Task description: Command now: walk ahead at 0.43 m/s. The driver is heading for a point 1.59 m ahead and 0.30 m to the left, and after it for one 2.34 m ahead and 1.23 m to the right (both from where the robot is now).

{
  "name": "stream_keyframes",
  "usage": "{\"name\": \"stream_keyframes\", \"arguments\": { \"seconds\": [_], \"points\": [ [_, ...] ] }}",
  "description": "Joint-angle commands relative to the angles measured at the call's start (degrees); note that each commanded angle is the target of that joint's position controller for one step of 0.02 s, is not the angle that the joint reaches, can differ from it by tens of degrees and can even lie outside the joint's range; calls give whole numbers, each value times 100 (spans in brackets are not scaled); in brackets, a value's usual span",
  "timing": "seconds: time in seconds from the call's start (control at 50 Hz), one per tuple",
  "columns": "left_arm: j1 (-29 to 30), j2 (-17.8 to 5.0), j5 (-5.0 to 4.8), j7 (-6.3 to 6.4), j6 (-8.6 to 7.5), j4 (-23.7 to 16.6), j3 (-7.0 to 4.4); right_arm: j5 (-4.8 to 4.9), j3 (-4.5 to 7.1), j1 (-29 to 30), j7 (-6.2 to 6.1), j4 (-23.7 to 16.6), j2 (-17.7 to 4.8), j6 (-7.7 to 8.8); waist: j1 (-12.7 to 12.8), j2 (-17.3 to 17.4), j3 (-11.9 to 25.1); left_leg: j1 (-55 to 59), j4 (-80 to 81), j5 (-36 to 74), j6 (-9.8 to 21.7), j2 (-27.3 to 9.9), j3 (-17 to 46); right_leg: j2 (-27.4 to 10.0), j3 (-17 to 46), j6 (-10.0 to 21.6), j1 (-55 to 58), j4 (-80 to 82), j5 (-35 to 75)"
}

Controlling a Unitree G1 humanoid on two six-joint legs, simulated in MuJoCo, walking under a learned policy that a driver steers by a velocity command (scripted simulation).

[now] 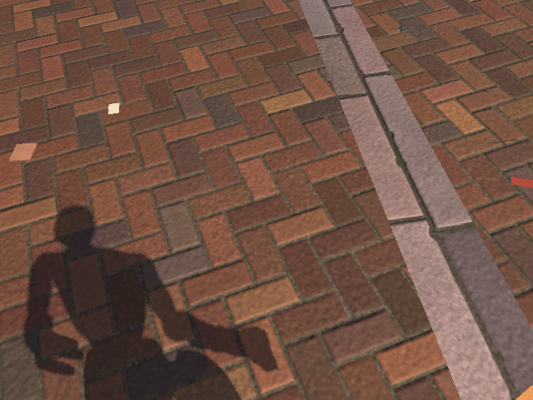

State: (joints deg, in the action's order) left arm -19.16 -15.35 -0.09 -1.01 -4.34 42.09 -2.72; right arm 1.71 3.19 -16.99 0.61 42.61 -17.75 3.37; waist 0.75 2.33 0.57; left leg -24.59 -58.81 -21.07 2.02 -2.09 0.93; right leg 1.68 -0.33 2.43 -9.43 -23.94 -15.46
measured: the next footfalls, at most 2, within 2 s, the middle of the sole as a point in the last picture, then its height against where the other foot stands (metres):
left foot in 0.34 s outside the picture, level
right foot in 0.86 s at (291, 340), level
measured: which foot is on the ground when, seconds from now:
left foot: up 0.00-0.32, down 0.34-0.88, up 0.90-1.00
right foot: down 0.00-0.36, up 0.38-0.84, down 0.86-1.00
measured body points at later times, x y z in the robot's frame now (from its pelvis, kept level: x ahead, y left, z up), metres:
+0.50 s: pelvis +0.27 +0.07 -0.01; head +0.30 +0.08 +0.44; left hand +0.31 +0.36 -0.12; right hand +0.47 -0.17 -0.11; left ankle +0.32 +0.14 -0.74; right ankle +0.21 -0.10 -0.65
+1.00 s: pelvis +0.56 +0.08 -0.01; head +0.59 +0.08 +0.44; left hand +0.62 +0.37 -0.10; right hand +0.72 -0.16 -0.13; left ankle +0.43 +0.17 -0.65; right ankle +0.64 +0.00 -0.74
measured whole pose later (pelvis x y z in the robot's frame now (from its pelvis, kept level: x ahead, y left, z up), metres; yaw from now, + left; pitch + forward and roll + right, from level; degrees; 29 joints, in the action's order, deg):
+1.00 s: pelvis +0.56 +0.08 -0.01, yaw +20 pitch +1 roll -1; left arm -12.3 -15.5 0.2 -1.2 -5.6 39.4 -2.1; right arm 1.0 2.0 -18.8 0.6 43.6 -17.6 3.1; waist -0.7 1.8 -1.0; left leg -23.1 -65.8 -21.5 1.7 0.6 3.3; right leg 2.3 -1.5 2.6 -17.9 -26.5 -9.4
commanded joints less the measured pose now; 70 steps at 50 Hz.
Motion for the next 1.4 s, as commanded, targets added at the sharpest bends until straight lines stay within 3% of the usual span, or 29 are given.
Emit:
{"name": "stream_keyframes", "arguments": {
  "seconds": [0.02,0.12,0.24,0.3,0.34,0.36,0.38,0.4,0.42,0.44,0.46,0.48,0.54,0.64,0.76,0.82,0.86,0.88,0.9,0.92,0.94,0.98,1.06,1.14,1.28,1.32,1.36,1.38,1.4],
  "points": [
    [-131,-811,33,39,-71,-270,-169,-49,108,676,104,-598,-419,205,160,-858,-530,-2311,-166,767,25,-471,209,-1566,1869,938,1235,1551,152],
    [-220,-858,41,107,-79,-92,-170,-39,-33,1218,191,-743,-116,119,306,-661,-601,-1814,1221,1987,-256,-309,-26,-1264,457,791,763,1731,1635],
    [-482,-1000,-53,131,-67,246,-211,2,-75,1997,355,-1090,-128,146,406,-568,-838,-1322,2523,2498,84,-26,-191,-1555,-191,626,1100,1728,2170],
    [-389,-1219,-29,201,39,239,-281,-45,49,1655,385,-1119,-387,118,54,-806,-267,-619,2533,1757,418,422,-572,-1599,-487,412,1712,623,5182],
    [-292,-1292,1,291,152,152,-289,-14,309,182,289,-802,-837,42,-764,-781,652,1416,2718,1728,741,764,-654,-1369,-768,143,1173,-1540,6116],
    [-442,-1097,119,333,115,-22,-198,-19,433,-686,169,-665,-1245,-39,-1011,-55,1321,3326,2638,1658,1066,-149,786,-1091,-741,-31,-358,-3366,3956],
    [-1043,-316,122,202,-41,-185,65,16,453,-485,176,-785,-1537,-3,-369,1415,2154,5070,3460,270,2295,-1660,4298,236,-118,-408,-2651,-5654,-1420],
    [-448,-1000,-38,95,-258,-244,-81,-32,337,-537,163,-808,-1031,-4,-774,586,2284,4949,4093,-444,2047,-1610,4696,-10,938,-271,-3205,-6005,-1395],
    [162,-1089,-251,48,-350,-483,-101,-93,284,-362,135,-773,-872,15,-739,314,1346,4190,4204,-204,1753,-1422,3789,-255,820,-178,-3435,-5797,-996],
    [393,-970,-185,80,-406,-580,-55,-98,271,-27,137,-787,-855,51,-452,-377,629,3131,4318,557,1622,-1183,3164,-490,727,-156,-3328,-5217,-620],
    [438,-970,-35,134,-394,-568,-90,-132,244,265,126,-845,-749,83,-241,-492,386,2462,4376,1222,1562,-991,2733,-672,696,-189,-3044,-4741,-416],
    [315,-982,17,140,-336,-566,-106,-201,229,441,108,-923,-731,95,-43,-254,248,1904,4489,1769,1602,-842,2524,-749,713,-241,-2682,-4607,-331],
    [126,-822,118,162,-147,-490,-82,-121,206,524,54,-828,-626,126,143,-112,85,1105,4718,2315,1617,-637,1910,-851,522,-507,-2435,-3940,-124],
    [1154,-481,121,152,-164,-716,52,-88,189,117,-40,-509,-714,118,-306,23,-132,755,4719,2252,1183,-198,1060,-705,289,-646,-2188,-1855,1907],
    [2072,-622,-11,-19,-286,-988,11,-48,185,-505,-50,-155,-837,31,-696,158,-281,1847,4269,1930,1071,-696,1585,-446,307,-372,-2299,-603,1964],
    [1772,-752,-19,-50,-313,-975,-66,-68,203,-513,-75,-71,-889,-62,-452,347,-183,2408,3823,2894,922,-900,1808,-303,212,-99,-1952,-323,1119],
    [468,-1100,41,10,-341,-704,-242,-113,105,-334,-69,-143,-692,-74,257,204,783,1958,2256,3960,627,-414,1363,-544,353,383,171,-228,1488],
    [-381,-1610,135,41,-325,-595,-384,-146,-31,-691,-58,-285,-335,2,412,-743,1766,189,329,2523,237,270,851,-1752,2073,1138,2441,-404,1423],
    [-805,-1436,-9,-7,-244,-348,-395,-84,-94,-1007,-57,-234,-219,69,426,-1906,2169,-1232,-1099,-1002,-37,766,608,-2513,3969,1675,3291,263,301],
    [-645,-1003,-96,-13,-206,-377,-257,8,28,-563,-41,-292,-740,105,542,-1199,1411,-1864,-1539,-971,-2,434,900,-2368,3859,1429,2812,536,-622],
    [-283,-850,-51,11,-152,-437,-197,45,44,-45,-25,-426,-780,121,487,-798,726,-2016,-1566,-499,-2,155,680,-2141,3110,1215,2113,662,-590],
    [206,-667,45,-1,-135,-455,-108,-122,58,319,-9,-517,-635,121,190,-453,-48,-1779,-834,177,-54,-234,463,-1673,2243,1081,884,1064,359],
    [350,-768,-14,-20,-197,-338,-141,-136,-18,149,-6,-440,-287,31,-86,-742,-129,-1277,13,565,-273,-384,230,-1377,1376,1157,141,1474,1543],
    [194,-970,-47,23,-153,-150,-199,-166,-94,886,23,-603,-121,91,126,-613,-240,-1107,1551,1860,-338,-353,105,-1185,751,1014,86,1616,1910],
    [-376,-1144,-143,85,7,278,-258,-77,-52,1850,182,-921,-241,196,340,-642,-427,-902,2845,2183,-64,-120,103,-1550,758,789,902,1293,1876],
    [-336,-1219,-138,116,72,329,-289,-90,2,1651,201,-893,-359,213,157,-696,-292,-509,2988,1780,86,-15,7,-1614,757,678,1152,934,2528],
    [-278,-1115,-109,135,123,325,-234,-135,207,461,128,-571,-721,212,-476,-571,494,1401,3188,1807,375,153,-178,-1187,448,424,745,-584,3714],
    [-289,-790,35,144,110,159,-86,-209,329,-587,55,-421,-1151,193,-870,72,1406,3165,2968,2016,741,-930,974,-815,236,204,-423,-2365,2187],
    [-1126,-120,-31,105,12,118,107,-205,396,-793,75,-316,-1497,151,-480,1549,2140,4880,3523,743,1586,-2149,3483,135,245,-130,-2587,-4238,-1650]
  ]
}}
